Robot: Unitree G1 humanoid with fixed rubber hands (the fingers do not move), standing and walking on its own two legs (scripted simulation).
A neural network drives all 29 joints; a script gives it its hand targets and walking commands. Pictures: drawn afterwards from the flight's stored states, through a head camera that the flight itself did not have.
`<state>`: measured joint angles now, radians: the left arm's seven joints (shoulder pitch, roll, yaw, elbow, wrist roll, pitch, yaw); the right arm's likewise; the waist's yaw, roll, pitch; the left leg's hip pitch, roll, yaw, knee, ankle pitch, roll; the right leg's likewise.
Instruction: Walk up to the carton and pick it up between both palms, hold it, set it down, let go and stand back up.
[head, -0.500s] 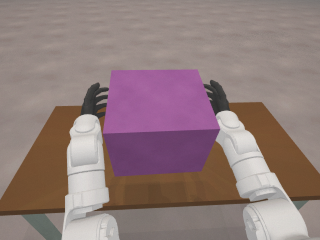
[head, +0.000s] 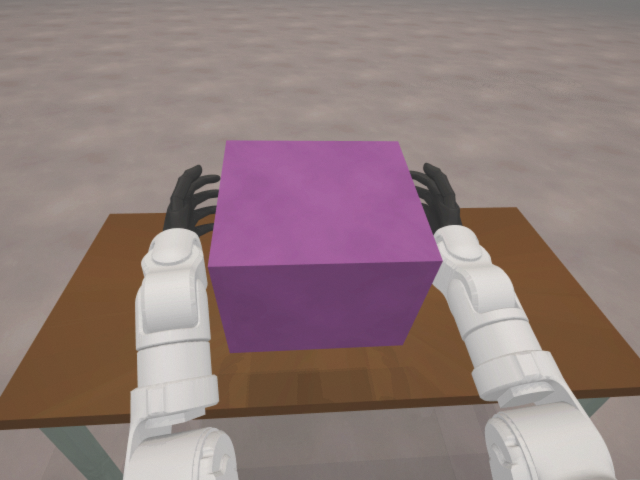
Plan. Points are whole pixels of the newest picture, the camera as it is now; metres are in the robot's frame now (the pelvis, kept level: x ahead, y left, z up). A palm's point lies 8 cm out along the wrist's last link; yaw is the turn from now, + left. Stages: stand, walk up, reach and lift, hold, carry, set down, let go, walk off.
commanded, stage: hold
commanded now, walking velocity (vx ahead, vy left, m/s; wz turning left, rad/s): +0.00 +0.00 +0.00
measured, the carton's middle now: (316, 244) +0.36 +0.00 +0.16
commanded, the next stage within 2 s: set down in 1.48 s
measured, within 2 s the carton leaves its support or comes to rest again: neither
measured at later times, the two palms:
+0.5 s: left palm (190, 230) +0.36 +0.15 +0.19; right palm (442, 224) +0.36 -0.16 +0.18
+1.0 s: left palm (188, 228) +0.37 +0.16 +0.19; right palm (438, 219) +0.37 -0.16 +0.18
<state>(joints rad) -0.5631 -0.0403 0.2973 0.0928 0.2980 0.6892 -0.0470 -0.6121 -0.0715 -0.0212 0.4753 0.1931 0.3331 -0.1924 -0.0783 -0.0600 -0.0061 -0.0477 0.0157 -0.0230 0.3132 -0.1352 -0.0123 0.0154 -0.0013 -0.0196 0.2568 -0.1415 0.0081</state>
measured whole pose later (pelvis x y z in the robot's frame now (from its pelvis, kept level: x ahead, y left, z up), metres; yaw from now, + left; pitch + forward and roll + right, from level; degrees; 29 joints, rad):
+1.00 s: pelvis +0.01 -0.01 +0.00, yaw +1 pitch -8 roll -1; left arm -0.55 -0.05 0.31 0.07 0.31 0.69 -0.05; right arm -0.63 -0.09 0.01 0.48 0.19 0.33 -0.19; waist -0.08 -0.05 0.01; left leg -0.02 0.02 -0.03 0.31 -0.15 -0.02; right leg 0.05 0.00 -0.03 0.24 -0.16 0.01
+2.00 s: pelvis +0.02 +0.00 +0.00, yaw +1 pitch -8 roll +0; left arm -0.52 -0.06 0.32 0.20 0.34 0.44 -0.11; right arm -0.50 0.01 -0.10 0.56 0.02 0.04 -0.16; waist -0.04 -0.06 0.06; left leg 0.01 0.01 -0.03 0.30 -0.15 -0.01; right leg 0.07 -0.01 -0.03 0.24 -0.17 0.01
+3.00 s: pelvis +0.03 +0.00 +0.00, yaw -1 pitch -2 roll -1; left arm -0.54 -0.06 0.34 0.64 0.32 0.08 -0.05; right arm -0.48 0.03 -0.24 0.83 -0.11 -0.23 -0.15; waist 0.00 -0.06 0.02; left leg -0.09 0.02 0.00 0.29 -0.15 -0.01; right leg -0.03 0.00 0.00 0.20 -0.14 0.01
